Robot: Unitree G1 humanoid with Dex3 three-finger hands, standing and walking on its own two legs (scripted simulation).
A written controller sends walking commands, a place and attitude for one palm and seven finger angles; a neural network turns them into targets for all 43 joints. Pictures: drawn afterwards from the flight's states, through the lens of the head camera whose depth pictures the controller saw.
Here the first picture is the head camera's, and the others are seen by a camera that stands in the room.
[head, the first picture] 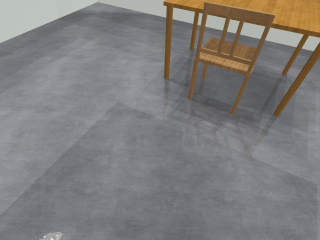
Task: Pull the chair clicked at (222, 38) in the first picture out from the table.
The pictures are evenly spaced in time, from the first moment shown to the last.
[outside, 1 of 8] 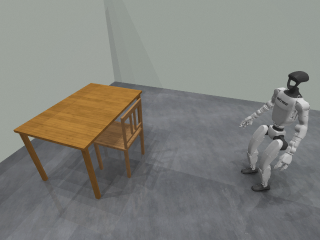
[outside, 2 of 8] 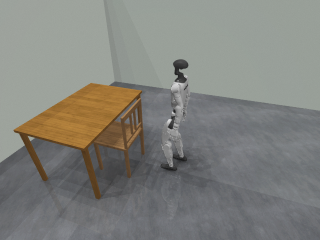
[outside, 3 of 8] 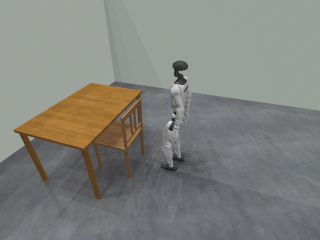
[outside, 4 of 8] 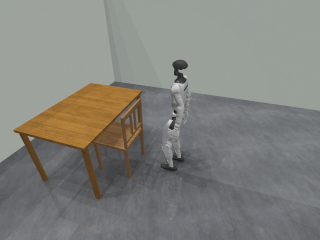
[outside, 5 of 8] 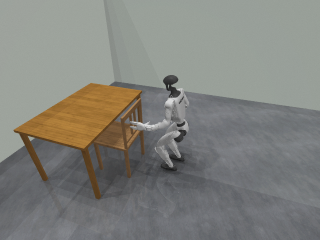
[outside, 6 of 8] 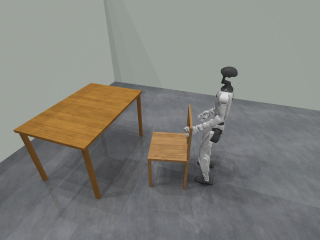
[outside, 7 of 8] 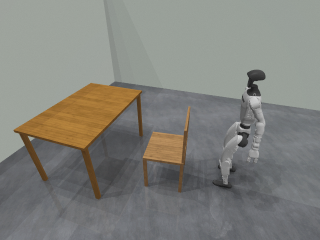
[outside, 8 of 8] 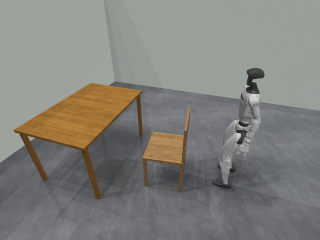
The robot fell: no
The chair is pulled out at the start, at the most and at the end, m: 0.00 0.61 0.59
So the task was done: yes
